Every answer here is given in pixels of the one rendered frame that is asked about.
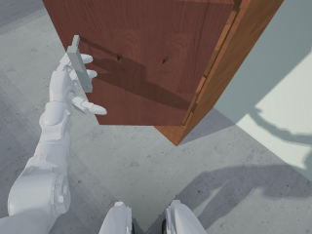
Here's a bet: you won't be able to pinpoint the robot left forearm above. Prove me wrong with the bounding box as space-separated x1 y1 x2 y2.
7 101 73 215

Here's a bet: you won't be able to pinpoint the robot left hand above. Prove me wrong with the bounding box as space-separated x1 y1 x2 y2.
49 53 107 115

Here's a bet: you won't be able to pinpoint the robot left upper arm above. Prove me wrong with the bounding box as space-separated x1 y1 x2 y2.
0 172 71 234

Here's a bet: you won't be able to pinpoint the robot left thigh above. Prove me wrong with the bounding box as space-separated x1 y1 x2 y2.
98 205 133 234

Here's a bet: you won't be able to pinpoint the right robot shin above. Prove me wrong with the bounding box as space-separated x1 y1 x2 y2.
166 200 180 234

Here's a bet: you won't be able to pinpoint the handle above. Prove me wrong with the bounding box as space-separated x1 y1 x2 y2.
66 35 93 93

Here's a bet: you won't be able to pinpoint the cupboard door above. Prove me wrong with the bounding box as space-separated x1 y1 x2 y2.
42 0 235 127

